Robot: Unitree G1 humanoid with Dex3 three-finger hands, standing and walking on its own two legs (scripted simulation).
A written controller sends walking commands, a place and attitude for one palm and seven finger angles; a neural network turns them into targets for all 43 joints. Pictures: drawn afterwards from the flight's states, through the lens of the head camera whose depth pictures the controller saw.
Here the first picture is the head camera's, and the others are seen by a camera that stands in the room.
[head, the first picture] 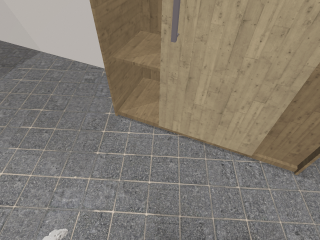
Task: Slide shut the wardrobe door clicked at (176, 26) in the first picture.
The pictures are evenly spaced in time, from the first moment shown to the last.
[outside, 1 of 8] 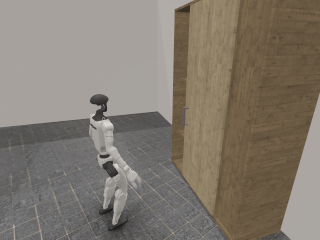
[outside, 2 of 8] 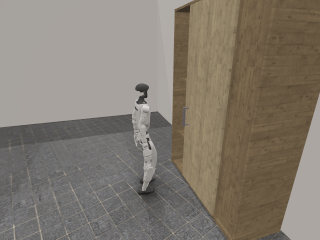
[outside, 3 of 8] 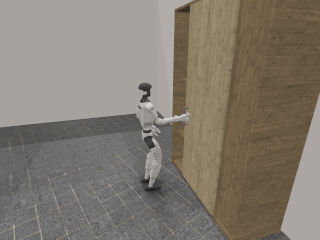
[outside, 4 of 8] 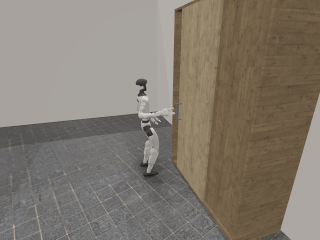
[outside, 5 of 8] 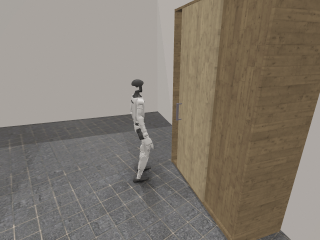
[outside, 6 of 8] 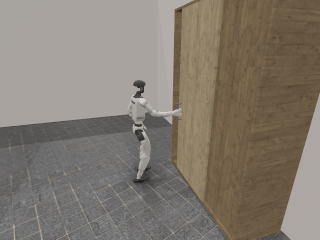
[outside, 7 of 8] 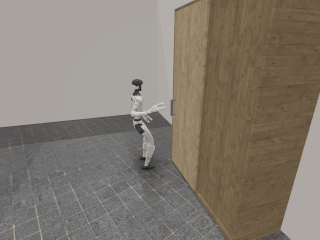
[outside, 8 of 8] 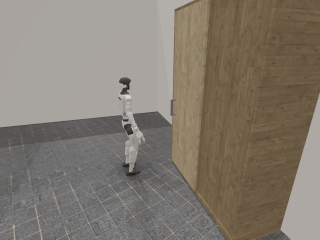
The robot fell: no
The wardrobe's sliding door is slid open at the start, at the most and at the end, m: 0.38 0.38 0.00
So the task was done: yes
